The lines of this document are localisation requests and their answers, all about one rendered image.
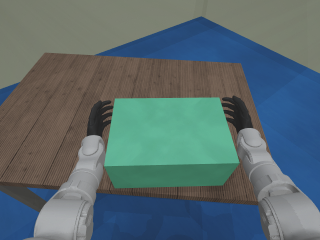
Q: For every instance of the robot left forearm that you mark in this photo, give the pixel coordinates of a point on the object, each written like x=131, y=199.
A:
x=84, y=180

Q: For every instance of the robot right forearm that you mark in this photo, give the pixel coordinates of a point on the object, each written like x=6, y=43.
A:
x=262, y=171

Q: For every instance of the right robot hand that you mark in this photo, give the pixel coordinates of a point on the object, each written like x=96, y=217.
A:
x=240, y=113

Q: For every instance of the carton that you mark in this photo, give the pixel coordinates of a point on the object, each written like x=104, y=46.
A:
x=169, y=142

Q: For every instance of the robot left upper arm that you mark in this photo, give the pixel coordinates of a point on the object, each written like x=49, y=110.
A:
x=65, y=219

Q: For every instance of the left robot hand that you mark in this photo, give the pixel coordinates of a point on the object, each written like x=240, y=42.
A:
x=95, y=124

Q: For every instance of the robot right upper arm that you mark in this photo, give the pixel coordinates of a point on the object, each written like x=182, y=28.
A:
x=289, y=217

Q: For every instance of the table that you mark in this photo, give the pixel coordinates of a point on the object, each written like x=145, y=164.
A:
x=45, y=118

